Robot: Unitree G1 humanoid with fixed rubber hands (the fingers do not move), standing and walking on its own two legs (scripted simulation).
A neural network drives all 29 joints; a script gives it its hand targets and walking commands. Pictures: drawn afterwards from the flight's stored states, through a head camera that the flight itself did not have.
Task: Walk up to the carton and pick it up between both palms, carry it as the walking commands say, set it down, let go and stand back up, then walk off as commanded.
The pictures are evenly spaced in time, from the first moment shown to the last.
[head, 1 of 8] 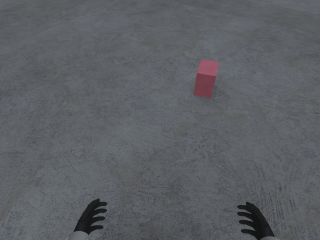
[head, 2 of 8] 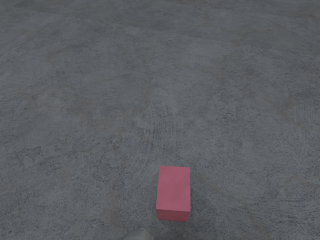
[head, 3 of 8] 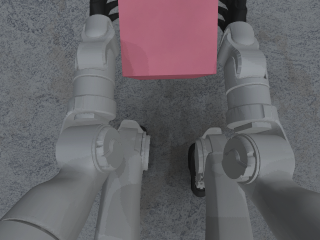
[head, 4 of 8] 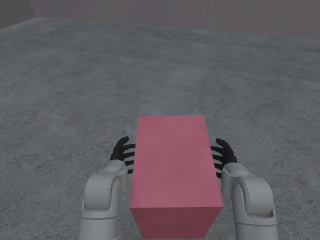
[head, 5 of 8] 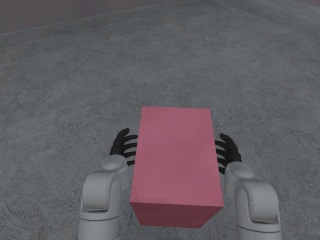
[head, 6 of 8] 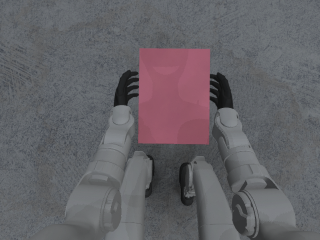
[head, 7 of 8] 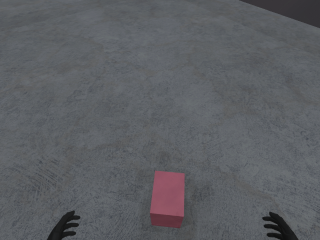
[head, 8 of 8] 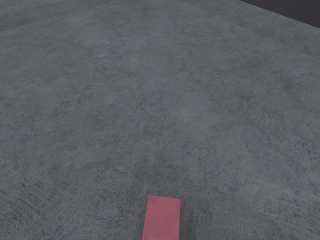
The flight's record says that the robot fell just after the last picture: no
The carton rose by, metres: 0.68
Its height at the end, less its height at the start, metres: +0.00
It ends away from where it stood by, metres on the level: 1.70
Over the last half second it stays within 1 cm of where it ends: yes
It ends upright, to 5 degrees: yes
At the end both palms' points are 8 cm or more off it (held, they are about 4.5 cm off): yes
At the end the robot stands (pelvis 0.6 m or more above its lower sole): yes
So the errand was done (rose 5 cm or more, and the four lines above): yes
